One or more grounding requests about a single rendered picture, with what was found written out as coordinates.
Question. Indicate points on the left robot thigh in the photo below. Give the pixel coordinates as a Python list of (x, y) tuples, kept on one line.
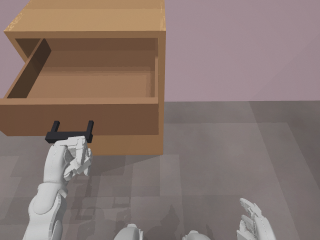
[(130, 233)]

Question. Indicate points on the robot left hand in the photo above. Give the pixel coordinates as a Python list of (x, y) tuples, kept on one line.
[(74, 152)]

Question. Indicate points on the handle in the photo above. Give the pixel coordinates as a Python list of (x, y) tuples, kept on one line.
[(54, 135)]

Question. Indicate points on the drawer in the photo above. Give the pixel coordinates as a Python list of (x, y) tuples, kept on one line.
[(113, 82)]

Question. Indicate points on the robot right hand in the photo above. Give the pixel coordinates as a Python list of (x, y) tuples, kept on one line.
[(259, 226)]

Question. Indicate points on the left robot shin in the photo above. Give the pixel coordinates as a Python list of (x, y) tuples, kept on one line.
[(131, 225)]

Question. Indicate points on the cabinet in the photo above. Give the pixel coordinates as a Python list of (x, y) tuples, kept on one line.
[(59, 19)]

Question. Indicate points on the robot left forearm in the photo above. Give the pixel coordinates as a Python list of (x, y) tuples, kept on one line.
[(46, 211)]

